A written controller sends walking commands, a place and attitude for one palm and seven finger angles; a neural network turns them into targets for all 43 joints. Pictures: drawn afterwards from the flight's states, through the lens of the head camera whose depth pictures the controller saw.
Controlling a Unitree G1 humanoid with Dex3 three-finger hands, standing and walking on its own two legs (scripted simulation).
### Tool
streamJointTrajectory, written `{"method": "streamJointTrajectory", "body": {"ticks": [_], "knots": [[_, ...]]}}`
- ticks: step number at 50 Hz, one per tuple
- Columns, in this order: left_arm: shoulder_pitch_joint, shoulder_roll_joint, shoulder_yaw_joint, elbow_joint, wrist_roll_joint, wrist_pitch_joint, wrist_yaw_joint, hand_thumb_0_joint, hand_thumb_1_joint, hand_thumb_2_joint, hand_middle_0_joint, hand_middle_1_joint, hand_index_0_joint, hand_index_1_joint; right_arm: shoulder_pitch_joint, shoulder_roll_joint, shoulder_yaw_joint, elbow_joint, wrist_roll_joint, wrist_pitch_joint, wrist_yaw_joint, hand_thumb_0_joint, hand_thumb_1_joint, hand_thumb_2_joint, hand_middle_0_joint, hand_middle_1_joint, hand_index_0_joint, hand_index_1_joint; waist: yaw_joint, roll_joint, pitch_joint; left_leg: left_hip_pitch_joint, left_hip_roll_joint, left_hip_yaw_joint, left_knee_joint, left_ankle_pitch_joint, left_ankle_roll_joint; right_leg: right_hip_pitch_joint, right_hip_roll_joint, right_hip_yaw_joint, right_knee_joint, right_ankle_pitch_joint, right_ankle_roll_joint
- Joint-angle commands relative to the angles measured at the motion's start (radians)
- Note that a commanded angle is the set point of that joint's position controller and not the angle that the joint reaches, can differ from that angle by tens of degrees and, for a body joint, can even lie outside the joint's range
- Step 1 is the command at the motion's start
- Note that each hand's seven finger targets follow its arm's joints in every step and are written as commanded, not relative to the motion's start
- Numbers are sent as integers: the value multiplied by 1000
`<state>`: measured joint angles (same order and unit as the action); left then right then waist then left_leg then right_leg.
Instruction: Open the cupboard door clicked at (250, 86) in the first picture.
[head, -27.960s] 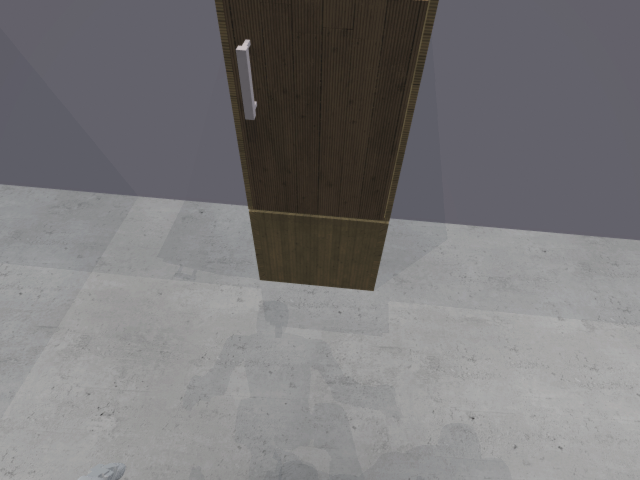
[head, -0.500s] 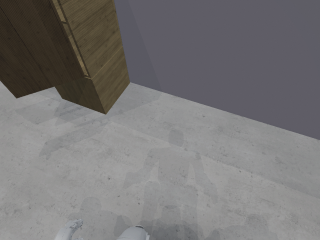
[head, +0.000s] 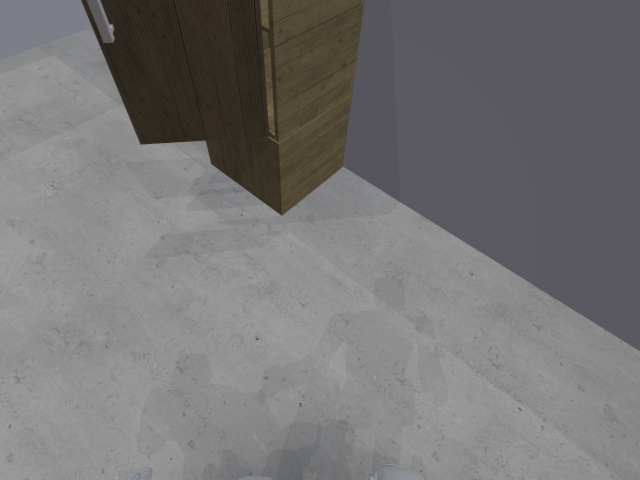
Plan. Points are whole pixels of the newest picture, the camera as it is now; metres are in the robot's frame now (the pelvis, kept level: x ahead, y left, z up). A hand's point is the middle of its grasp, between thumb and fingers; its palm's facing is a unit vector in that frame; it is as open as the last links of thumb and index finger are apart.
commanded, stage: turn to face it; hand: left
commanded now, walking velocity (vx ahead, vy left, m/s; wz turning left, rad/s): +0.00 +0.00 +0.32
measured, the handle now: (96, 0) +1.00 +0.57 +0.06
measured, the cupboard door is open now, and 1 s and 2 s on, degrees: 50 50 50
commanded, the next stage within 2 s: take the last steps up to it in 0.20 s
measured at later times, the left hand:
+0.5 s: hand out of the picture -0.01 +0.19 -0.19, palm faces +0.24 -0.96 -0.16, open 7.4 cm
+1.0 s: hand out of the picture +0.11 +0.21 -0.16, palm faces +0.34 -0.92 -0.20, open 7.3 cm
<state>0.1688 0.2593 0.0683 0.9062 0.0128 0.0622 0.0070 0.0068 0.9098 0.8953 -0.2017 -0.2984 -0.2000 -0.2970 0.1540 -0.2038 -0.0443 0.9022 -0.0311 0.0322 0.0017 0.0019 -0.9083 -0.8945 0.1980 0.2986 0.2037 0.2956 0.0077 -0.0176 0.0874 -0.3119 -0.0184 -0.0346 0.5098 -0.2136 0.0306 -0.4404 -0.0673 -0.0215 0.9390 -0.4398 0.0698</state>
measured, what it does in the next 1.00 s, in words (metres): walks ahead, turning left: right foot, then left foot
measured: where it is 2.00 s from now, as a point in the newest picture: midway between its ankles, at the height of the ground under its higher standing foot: (242, 378)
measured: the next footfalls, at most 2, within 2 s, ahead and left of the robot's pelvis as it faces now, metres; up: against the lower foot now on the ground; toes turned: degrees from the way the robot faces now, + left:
right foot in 0.12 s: +0.04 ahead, -0.16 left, +0.00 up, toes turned +1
left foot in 0.44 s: +0.04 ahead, +0.10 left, +0.00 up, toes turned +13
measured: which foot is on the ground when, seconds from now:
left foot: down 0.00-0.12, up 0.14-0.42, down 0.44-0.82, up 0.84-1.00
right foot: up 0.00-0.10, down 0.12-0.44, up 0.46-0.80, down 0.82-1.00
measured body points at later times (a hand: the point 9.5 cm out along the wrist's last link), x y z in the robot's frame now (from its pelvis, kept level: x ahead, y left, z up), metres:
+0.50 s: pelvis +0.01 +0.00 -0.01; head +0.04 +0.03 +0.44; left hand -0.02 +0.24 -0.18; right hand +0.14 -0.23 -0.14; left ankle +0.01 +0.09 -0.74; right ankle +0.00 -0.15 -0.71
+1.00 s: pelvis +0.12 +0.03 +0.00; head +0.14 +0.03 +0.45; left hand +0.10 +0.26 -0.14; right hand +0.20 -0.21 -0.15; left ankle +0.09 +0.15 -0.67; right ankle +0.14 -0.10 -0.74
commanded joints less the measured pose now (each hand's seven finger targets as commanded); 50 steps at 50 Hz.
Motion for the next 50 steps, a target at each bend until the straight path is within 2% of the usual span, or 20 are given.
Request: {"method": "streamJointTrajectory", "body": {"ticks": [1, 4, 6, 7, 10, 15, 18, 20, 21, 22, 23, 27, 35, 39, 40, 41, 42, 43, 46, 50], "knots": [[24, 40, 9, -70, 1, -32, 3, 0, 900, 900, -200, -300, -200, -300, 22, -212, -57, -48, -1, -6, -14, 0, -900, -900, 200, 300, 200, 300, -24, 182, -129, 55, 230, -258, -176, 124, 125, 106, 38, -19, -191, 11, -18], [117, 66, 16, -40, -1, -50, 10, 0, 900, 900, -200, -300, -200, -300, -12, -182, -54, -52, 12, -4, -9, 0, -900, -900, 200, 300, 200, 300, 25, 130, -148, -60, 157, -211, -76, 76, 59, 337, 29, -11, -490, 193, -29], [119, 192, 38, -44, 17, -65, 20, 0, 900, 900, -200, -300, -200, -300, 5, -88, -37, -76, 22, -6, 2, 0, -900, -900, 200, 300, 200, 300, 29, -236, -120, -236, -47, 12, 238, -264, -54, 387, -324, 342, -681, 202, -178], [108, 209, 36, -64, 16, -59, 18, 0, 900, 900, -200, -300, -200, -300, -16, -109, -42, -88, 16, 0, 8, 0, -900, -900, 200, 300, 200, 300, 40, -177, -102, -187, -27, 7, 427, -376, -51, 264, -400, 344, -695, 237, -246], [57, 114, 15, -51, 8, -73, 24, 0, 900, 900, -200, -300, -200, -300, -16, -103, -44, -36, 18, 15, 5, 0, -900, -900, 200, 300, 200, 300, -1, -217, -70, -238, 19, 1, 623, -274, -67, 298, -258, 155, -601, 603, -221], [119, 132, 21, -10, 16, -78, 25, 0, 900, 900, -200, -300, -200, -300, -45, -45, -19, -13, 26, 4, 7, 0, -900, -900, 200, 300, 200, 300, 30, -158, -111, -126, 11, 83, 308, -276, -76, 386, -249, 82, -543, 767, -212], [144, 153, 32, 19, 13, -80, 14, 0, 900, 900, -200, -300, -200, -300, -24, -51, -12, -1, 20, -10, 10, 0, -900, -900, 200, 300, 200, 300, 31, -176, -102, -38, 0, 121, 116, -198, -68, 366, -257, 81, -545, 549, -180], [108, 150, 37, 21, 5, -76, 3, 0, 900, 900, -200, -300, -200, -300, 45, -82, -14, 19, 15, -24, 8, 0, -900, -900, 200, 300, 200, 300, -12, -111, -91, 137, 1, 125, -67, -97, -47, 227, -234, 39, -495, 298, -130], [85, 113, 36, 3, -1, -69, -4, 0, 900, 900, -200, -300, -200, -300, 100, -140, -29, 29, 8, -33, 4, 0, -900, -900, 200, 300, 200, 300, -45, 50, -101, 260, 105, -32, -155, -122, 8, 67, -159, -29, -358, 97, -81], [59, 51, 22, -33, -2, -65, -17, 0, 900, 900, -200, -300, -200, -300, 176, -239, -54, 36, -4, -31, -2, 0, -900, -900, 200, 300, 200, 300, -77, 331, -103, 352, 324, -329, -231, -163, 117, -141, -26, -147, -100, -143, -25], [-32, 48, 12, -62, 9, -60, -14, 0, 900, 900, -200, -300, -200, -300, 236, -252, -53, 49, -6, -28, -10, 0, -900, -900, 200, 300, 200, 300, -120, 327, -88, 294, 384, -441, -302, -257, 206, -212, -12, -77, 81, -201, -39], [-5, 31, 14, -5, 14, -67, -34, 0, 900, 900, -200, -300, -200, -300, 128, -157, -24, 27, 2, -60, -25, 0, -900, -900, 200, 300, 200, 300, -22, 151, -41, 151, 269, -277, -326, -228, 162, -186, -52, -4, 184, 35, -57], [-53, -1, -2, -11, 13, -76, -35, 0, 900, 900, -200, -300, -200, -300, 194, -144, -21, 88, 4, -68, -16, 0, -900, -900, 200, 300, 200, 300, -29, 119, -37, 143, 225, -176, -311, -104, 174, -9, -8, -71, -188, 78, -47], [72, 25, 13, 33, 14, -89, -29, 0, 900, 900, -200, -300, -200, -300, 166, -121, -17, 98, 11, -65, -14, 0, -900, -900, 200, 300, 200, 300, 43, 75, -45, -6, 152, -105, -153, -109, 114, 316, 14, -83, -442, 180, -54], [165, 77, 29, 59, 17, -97, -22, 0, 900, 900, -200, -300, -200, -300, 156, -92, -12, 90, 19, -70, -10, 0, -900, -900, 200, 300, 200, 300, 85, -43, -68, -168, 81, -35, -4, -172, 69, 521, -76, 38, -535, 95, -82], [269, 165, 49, 84, 21, -105, -15, 0, 900, 900, -200, -300, -200, -300, 172, -55, -7, 67, 23, -73, -3, 0, -900, -900, 200, 300, 200, 300, 117, -266, -108, -355, -29, 91, 264, -295, 4, 682, -347, 377, -671, -40, -187], [306, 195, 55, 87, 11, -96, -5, 0, 900, 900, -200, -300, -200, -300, 114, -97, -18, 35, 8, -64, 3, 0, -900, -900, 200, 300, 200, 300, 127, -215, -67, -394, 4, 50, 470, -408, -12, 589, -482, 519, -781, -133, -265], [264, 165, 49, 76, 8, -101, 4, 0, 900, 900, -200, -300, -200, -300, 75, -102, -25, 40, 5, -58, 3, 0, -900, -900, 200, 300, 200, 300, 106, -187, -18, -410, 65, -4, 583, -326, -19, 465, -456, 525, -793, -217, -282], [147, 56, 19, 62, 7, -122, 6, 0, 900, 900, -200, -300, -200, -300, 71, -52, -23, 59, 2, -37, 22, 0, -900, -900, 200, 300, 200, 300, 24, -141, 23, -343, 132, 5, 586, -89, -51, 273, -340, 215, -814, 6, -202], [162, 60, 21, 97, 12, -144, -1, 0, 900, 900, -200, -300, -200, -300, 72, -1, -18, 63, 6, -37, 43, 0, -900, -900, 200, 300, 200, 300, 13, -107, -10, -228, 122, 99, 334, -7, -75, 268, -270, 18, -787, 242, -176]]}}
